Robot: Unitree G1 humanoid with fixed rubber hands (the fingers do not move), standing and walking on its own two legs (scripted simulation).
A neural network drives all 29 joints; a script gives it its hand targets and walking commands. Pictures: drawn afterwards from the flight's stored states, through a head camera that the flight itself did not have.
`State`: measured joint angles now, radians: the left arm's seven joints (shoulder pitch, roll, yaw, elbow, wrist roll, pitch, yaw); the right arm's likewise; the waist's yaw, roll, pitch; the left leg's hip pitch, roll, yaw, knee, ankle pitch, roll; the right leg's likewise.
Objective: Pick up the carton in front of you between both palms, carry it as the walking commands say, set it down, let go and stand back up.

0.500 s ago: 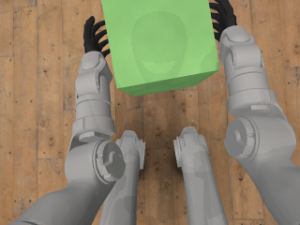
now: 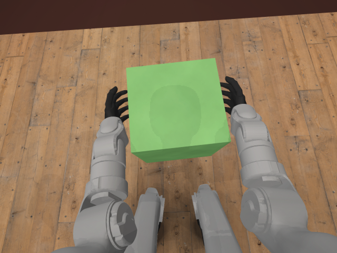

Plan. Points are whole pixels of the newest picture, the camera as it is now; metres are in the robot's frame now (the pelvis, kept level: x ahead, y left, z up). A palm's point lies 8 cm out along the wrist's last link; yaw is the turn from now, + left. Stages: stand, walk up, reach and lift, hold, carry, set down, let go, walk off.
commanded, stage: reach and lift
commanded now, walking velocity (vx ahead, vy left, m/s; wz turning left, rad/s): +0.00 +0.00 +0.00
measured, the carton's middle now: (175, 119) +0.45 +0.00 -0.11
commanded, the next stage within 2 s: hold in 1.78 s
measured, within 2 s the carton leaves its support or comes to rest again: neither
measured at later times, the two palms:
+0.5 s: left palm (80, 110) +0.38 +0.15 +0.11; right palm (261, 101) +0.38 -0.15 +0.11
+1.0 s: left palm (44, 105) +0.35 +0.16 +0.20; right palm (290, 98) +0.34 -0.14 +0.19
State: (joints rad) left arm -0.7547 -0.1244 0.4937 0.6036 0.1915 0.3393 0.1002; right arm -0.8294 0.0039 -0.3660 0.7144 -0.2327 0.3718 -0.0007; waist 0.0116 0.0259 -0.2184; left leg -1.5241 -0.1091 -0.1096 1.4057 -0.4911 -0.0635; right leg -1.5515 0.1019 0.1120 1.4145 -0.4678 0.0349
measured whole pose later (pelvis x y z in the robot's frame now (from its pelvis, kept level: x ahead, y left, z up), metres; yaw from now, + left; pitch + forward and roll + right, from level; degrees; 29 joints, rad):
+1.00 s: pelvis +0.06 +0.01 +0.17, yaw +0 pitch -3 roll +0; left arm -0.31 -0.17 0.30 0.43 0.30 0.59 0.02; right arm -0.29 0.16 -0.28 0.41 -0.30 0.62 0.00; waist -0.01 0.01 -0.04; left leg -0.18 -0.05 -0.15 0.48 -0.24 -0.01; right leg -0.19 0.05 0.14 0.46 -0.22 0.02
